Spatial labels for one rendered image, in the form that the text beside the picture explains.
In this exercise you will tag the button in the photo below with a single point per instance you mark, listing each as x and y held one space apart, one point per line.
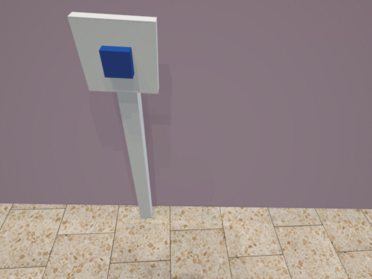
117 61

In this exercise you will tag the panel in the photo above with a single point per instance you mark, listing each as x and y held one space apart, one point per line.
90 32

